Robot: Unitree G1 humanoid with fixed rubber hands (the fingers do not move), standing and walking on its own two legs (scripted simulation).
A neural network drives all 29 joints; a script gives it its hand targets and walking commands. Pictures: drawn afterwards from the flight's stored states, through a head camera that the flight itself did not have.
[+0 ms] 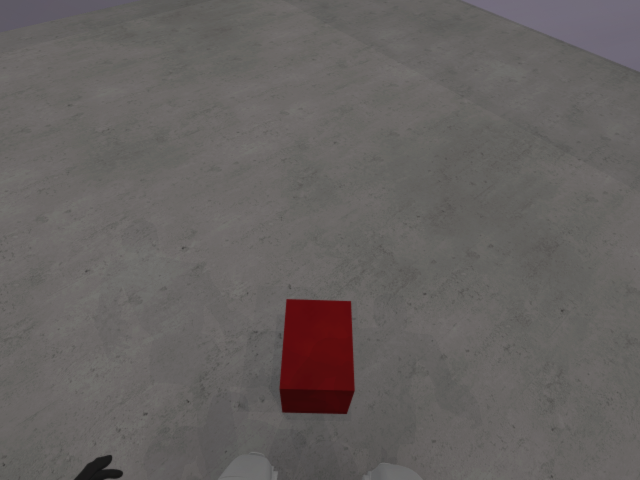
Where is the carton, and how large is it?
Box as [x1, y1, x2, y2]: [280, 299, 354, 413]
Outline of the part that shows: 287,299 280,376 280,396 282,411 346,413 354,390 350,301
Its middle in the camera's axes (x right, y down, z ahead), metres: -0.02 +0.35 +1.12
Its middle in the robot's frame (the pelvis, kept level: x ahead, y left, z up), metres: +0.51 +0.00 -0.62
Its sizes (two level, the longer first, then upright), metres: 0.252 0.186 0.209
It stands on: the floor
